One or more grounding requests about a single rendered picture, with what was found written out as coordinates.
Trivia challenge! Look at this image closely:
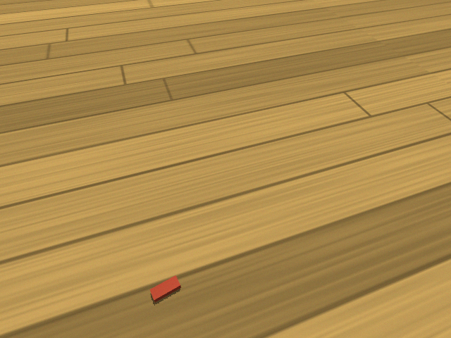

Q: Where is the small box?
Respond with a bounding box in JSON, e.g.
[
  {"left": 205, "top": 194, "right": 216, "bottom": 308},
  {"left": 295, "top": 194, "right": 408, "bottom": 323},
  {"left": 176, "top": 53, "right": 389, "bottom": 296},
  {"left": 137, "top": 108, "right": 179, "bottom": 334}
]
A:
[{"left": 150, "top": 275, "right": 181, "bottom": 302}]

